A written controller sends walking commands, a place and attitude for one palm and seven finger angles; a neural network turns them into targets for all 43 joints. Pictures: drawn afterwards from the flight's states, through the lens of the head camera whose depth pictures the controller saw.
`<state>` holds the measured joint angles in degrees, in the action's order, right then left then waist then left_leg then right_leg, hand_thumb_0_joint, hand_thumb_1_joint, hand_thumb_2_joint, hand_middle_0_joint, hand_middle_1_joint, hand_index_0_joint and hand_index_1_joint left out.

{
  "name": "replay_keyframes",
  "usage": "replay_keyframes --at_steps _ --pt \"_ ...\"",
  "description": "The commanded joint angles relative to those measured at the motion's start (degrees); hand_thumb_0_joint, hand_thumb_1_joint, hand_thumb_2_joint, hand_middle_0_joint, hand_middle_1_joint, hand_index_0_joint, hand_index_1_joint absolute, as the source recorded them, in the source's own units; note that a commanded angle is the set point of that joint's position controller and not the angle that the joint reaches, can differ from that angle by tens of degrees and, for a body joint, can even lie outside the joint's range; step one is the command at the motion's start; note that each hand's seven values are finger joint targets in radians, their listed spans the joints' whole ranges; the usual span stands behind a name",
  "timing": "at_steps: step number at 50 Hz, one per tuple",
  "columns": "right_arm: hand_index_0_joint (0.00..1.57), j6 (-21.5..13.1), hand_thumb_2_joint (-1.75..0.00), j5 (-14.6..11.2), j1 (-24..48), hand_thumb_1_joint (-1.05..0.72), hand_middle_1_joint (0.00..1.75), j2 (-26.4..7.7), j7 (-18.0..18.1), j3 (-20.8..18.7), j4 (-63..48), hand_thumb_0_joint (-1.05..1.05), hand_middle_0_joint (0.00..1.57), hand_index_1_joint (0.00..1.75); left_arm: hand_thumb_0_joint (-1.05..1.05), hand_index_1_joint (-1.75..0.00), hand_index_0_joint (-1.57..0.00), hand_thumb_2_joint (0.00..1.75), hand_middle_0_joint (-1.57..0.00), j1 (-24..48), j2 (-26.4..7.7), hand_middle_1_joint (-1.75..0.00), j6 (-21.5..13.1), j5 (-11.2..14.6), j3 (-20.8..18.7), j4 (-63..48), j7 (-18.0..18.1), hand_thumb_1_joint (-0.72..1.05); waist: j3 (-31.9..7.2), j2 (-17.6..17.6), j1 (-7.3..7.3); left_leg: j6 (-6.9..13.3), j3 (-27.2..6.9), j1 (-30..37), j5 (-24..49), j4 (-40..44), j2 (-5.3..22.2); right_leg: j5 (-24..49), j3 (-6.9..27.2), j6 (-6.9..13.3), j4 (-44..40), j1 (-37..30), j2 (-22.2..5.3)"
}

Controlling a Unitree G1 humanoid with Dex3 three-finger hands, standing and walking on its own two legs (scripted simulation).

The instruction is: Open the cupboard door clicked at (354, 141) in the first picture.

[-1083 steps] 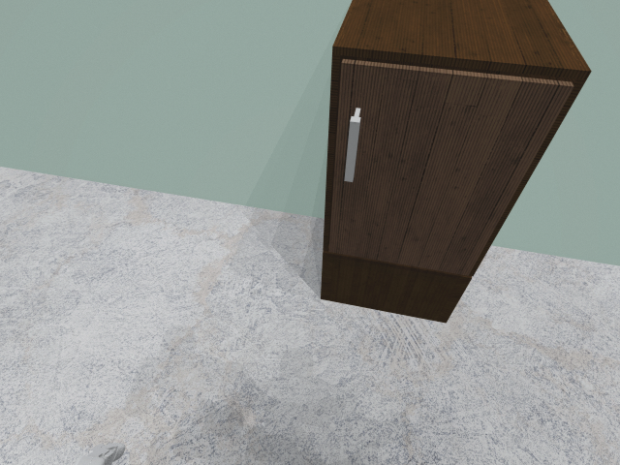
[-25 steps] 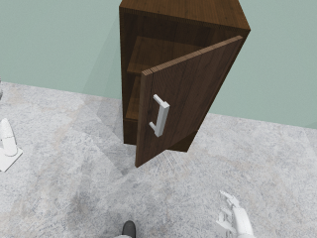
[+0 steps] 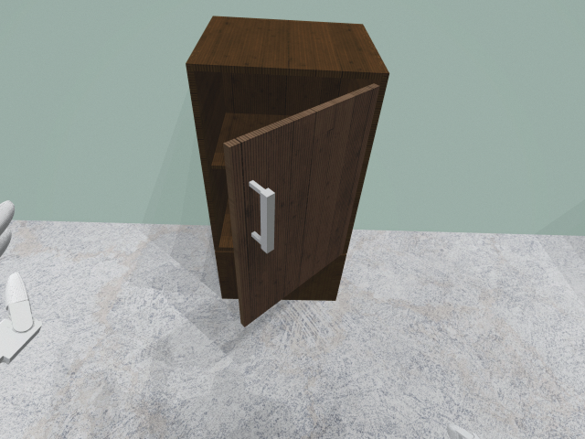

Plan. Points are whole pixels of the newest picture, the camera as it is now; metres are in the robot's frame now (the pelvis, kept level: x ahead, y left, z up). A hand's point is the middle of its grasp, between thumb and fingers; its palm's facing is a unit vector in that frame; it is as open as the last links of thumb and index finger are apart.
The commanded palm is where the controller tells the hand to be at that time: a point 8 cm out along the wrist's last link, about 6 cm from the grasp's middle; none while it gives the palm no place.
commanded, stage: stop stepping back and stand still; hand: left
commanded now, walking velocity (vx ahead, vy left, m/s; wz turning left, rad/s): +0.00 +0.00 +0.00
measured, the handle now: (261, 217) +0.54 +0.09 -0.02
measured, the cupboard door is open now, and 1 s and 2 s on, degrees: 42 42 42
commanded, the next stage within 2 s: let the arm hang, fingers relaxed in 0.50 s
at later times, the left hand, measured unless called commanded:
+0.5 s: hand out of the picture +0.15 +0.29 +0.16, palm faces +0.48 -0.77 -0.42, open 7.4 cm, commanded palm +0.09 +0.32 +0.18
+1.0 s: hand out of the picture -0.09 +0.18 -0.18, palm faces +0.09 -0.98 -0.15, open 7.1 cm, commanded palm none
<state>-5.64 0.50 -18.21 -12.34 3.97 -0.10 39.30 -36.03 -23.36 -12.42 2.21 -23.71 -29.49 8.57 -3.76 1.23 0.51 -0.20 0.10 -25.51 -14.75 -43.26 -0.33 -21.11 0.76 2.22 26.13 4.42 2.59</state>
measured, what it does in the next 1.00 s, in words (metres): steps on the spot: left foot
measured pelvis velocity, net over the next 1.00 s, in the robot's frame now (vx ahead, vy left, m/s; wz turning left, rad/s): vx -0.04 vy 0.01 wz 0.07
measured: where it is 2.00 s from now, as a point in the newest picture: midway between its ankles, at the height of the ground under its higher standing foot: outside the picture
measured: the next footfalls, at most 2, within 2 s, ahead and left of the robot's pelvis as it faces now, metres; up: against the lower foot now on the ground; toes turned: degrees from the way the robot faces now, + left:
left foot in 0.04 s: +0.09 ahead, +0.12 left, +0.00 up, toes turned +1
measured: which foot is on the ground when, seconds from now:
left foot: up 0.00-0.02, down 0.04-1.00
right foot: down 0.00-1.00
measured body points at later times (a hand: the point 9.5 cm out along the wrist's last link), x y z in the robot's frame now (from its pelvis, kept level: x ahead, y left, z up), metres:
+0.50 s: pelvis -0.04 +0.01 +0.00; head -0.04 +0.02 +0.45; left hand +0.12 +0.33 +0.18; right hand +0.13 -0.21 -0.08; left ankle +0.05 +0.12 -0.73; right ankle -0.08 -0.10 -0.73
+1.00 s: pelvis -0.04 +0.01 +0.00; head -0.03 +0.03 +0.45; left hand -0.09 +0.23 -0.17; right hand -0.02 -0.24 -0.14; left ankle +0.05 +0.12 -0.73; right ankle -0.08 -0.10 -0.73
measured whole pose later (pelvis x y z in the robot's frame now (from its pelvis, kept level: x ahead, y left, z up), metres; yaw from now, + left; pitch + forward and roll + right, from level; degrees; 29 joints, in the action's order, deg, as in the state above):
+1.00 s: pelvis -0.04 +0.01 +0.00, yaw +4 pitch -2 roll -2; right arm 2.4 1.8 -15.3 -11.2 1.7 0.6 60.9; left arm -20.1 -9.8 2.7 -0.7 -0.7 61.3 1.0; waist 3.9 1.6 0.2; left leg 1.1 -3.0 -20.1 -6.0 -27.7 -1.3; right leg -18.7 -3.4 1.2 27.1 6.8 1.6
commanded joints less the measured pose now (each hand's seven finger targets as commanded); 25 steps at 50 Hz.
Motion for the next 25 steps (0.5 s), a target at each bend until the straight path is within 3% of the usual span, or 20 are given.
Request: replay_keyframes --at_steps 1,3,4,5,6,7,8,10,12,14,16,18,20,23,25 --pt "0.2 -5.09 -0.9 -0.33 9.06 -0.9 0.3 -6.86 1.37 -2.71 -8.76 0.0 0.2 0.3 0.0 -0.3 -0.2 0.9 -0.2 13.72 -9.82 -0.3 -3.13 -0.03 -5.91 -4.4 1.57 0.9 2.61 -2.84 0.4 1.92 -1.22 16.3 13.25 16.05 2.55 21.82 3.9 -0.41 -1.72 9.59 -7.58" --pt "0.2 -5.22 -0.9 -0.97 9.02 -0.9 0.3 -7.99 1.54 -3.15 -9.96 0.0 0.2 0.3 0.0 -0.3 -0.2 0.9 -0.2 14.05 -10.24 -0.3 -3.11 0.29 -5.51 -6.29 1.3 0.9 -0.07 -5.18 -0.19 4.06 -5.86 22.26 24.46 15.96 6.92 19.78 2.0 -3.71 1.63 10.96 -3.72" --pt "0.2 -5.2 -0.9 -0.63 8.72 -0.9 0.3 -6.97 1.37 -2.5 -10.02 0.0 0.2 0.3 0.0 -0.3 -0.2 0.9 -0.2 11.4 -11.11 -0.3 -2.72 -0.13 -6.73 -6.18 1.24 0.9 -1.9 -6.89 -0.16 5.04 -7.75 22.61 31.79 15.61 7.37 21.37 0.42 -3.81 3.19 10.73 -2.26" --pt "0.2 -5.01 -0.9 -0.62 8.69 -0.9 0.3 -6.22 0.94 -2.04 -10.3 0.0 0.2 0.3 0.0 -0.3 -0.2 0.9 -0.2 10.57 -11.05 -0.3 -2.65 0.17 -6.41 -8.61 0.76 0.9 -3.89 -9.68 -0.05 5.3 -9.95 22.0 33.25 17.72 8.02 15.75 -1.03 -3.89 5.27 8.88 -1.4" --pt "0.2 -5.23 -0.9 -0.54 9.52 -0.9 0.3 -6.09 0.64 -1.96 -10.66 0.0 0.2 0.3 0.0 -0.3 -0.2 0.9 -0.2 10.13 -11.16 -0.3 -2.88 0.45 -6.55 -10.42 0.54 0.9 -4.06 -8.67 -0.4 5.53 -11.39 19.72 28.92 19.69 9.38 7.43 -0.58 -3.82 4.24 7.99 -1.08" --pt "0.2 -5.55 -0.9 -0.45 10.07 -0.9 0.3 -6.38 0.52 -2.16 -10.56 0.0 0.2 0.3 0.0 -0.3 -0.2 0.9 -0.2 9.04 -11.34 -0.3 -2.91 0.51 -6.89 -11.19 0.5 0.9 -3.0 -9.4 -0.71 5.12 -11.36 16.61 19.53 21.77 9.53 2.62 -0.3 -3.48 2.48 6.98 -0.9" --pt "0.2 -5.68 -0.9 -0.44 10.72 -0.9 0.3 -6.23 0.41 -1.86 -11.09 0.0 0.2 0.3 0.0 -0.3 -0.2 0.9 -0.2 7.54 -10.07 -0.3 -2.79 0.53 -6.27 -11.86 0.58 0.9 -1.55 -9.35 -0.56 4.81 -11.34 12.72 10.13 23.72 9.54 2.35 -0.31 -3.17 0.45 5.34 -1.15" --pt "0.2 -5.32 -0.9 -0.35 11.1 -0.9 0.3 -5.91 0.24 -1.61 -11.52 0.0 0.2 0.3 0.0 -0.3 -0.2 0.9 -0.2 4.38 -9.95 -0.3 -2.41 0.61 -7.34 -10.42 0.83 0.9 0.79 -7.04 -0.44 2.7 -7.93 7.68 -2.49 24.57 6.42 3.13 0.4 -2.18 -4.9 3.67 -1.9" --pt "0.2 -4.45 -0.9 -0.13 11.09 -0.9 0.3 -5.79 0.18 -2.17 -11.89 0.0 0.2 0.3 0.0 -0.3 -0.2 0.9 -0.2 1.16 -11.31 -0.3 -2.17 1.06 -9.5 -8.98 0.92 0.9 1.02 -2.82 -0.12 0.78 -3.94 9.55 -2.47 19.62 3.14 1.14 4.26 -0.39 -10.37 7.12 -4.43" --pt "0.2 -3.48 -0.9 -0.26 10.64 -0.9 0.3 -5.43 0.11 -2.14 -11.66 0.0 0.2 0.3 0.0 -0.3 -0.2 0.9 -0.2 2.72 -9.41 -0.3 -1.98 1.35 -7.38 -8.14 0.8 0.9 1.83 -1.71 0.64 0.0 -2.52 12.84 0.59 14.53 2.15 -0.6 6.85 1.02 -12.4 12.12 -6.87" --pt "0.2 -3.11 -0.9 -0.25 10.5 -0.9 0.3 -5.66 0.51 -2.04 -11.28 0.0 0.2 0.3 0.0 -0.3 -0.2 0.9 -0.2 5.38 -9.07 -0.3 -1.64 1.27 -6.36 -7.25 0.9 0.9 2.31 -2.94 0.96 0.13 -2.83 15.86 2.45 14.19 2.5 1.08 5.88 0.46 -11.8 14.97 -6.24" --pt "0.2 -3.49 -0.9 -0.24 10.76 -0.9 0.3 -5.83 1.18 -1.8 -11.29 0.0 0.2 0.3 0.0 -0.3 -0.2 0.9 -0.2 8.98 -9.35 -0.3 -1.52 1.08 -5.47 -7.58 0.88 0.9 2.91 -5.35 0.93 0.49 -4.37 17.0 2.91 18.69 3.63 2.65 2.86 -1.2 -9.7 14.02 -3.66" --pt "0.2 -3.8 -0.9 -0.35 11.08 -0.9 0.3 -5.93 1.54 -1.47 -11.5 0.0 0.2 0.3 0.0 -0.3 -0.2 0.9 -0.2 11.11 -9.23 -0.3 -1.37 0.7 -4.76 -6.82 0.78 0.9 3.56 -7.57 0.56 1.0 -6.65 15.93 -1.42 23.81 4.84 1.14 0.65 -2.35 -8.4 12.41 -1.52" --pt "0.2 -4.58 -0.9 -0.22 11.51 -0.9 0.3 -5.7 1.96 -1.1 -11.52 0.0 0.2 0.3 0.0 -0.3 -0.2 0.9 -0.2 12.27 -9.52 -0.3 -1.63 0.12 -4.57 -8.19 1.0 0.9 3.38 -8.99 -0.1 1.44 -9.01 12.44 -9.89 29.62 5.5 0.38 -0.5 -2.46 -7.46 8.05 -0.66" --pt "0.2 -4.69 -0.9 -0.23 11.63 -0.9 0.3 -5.62 1.63 -1.15 -11.75 0.0 0.2 0.3 0.0 -0.3 -0.2 0.9 -0.2 10.04 -8.8 -0.3 -1.4 -0.01 -4.31 -7.96 1.03 0.9 2.34 -8.5 -0.52 1.13 -7.84 11.5 -9.87 30.02 4.62 0.53 -0.84 -2.1 -8.24 5.73 -0.75"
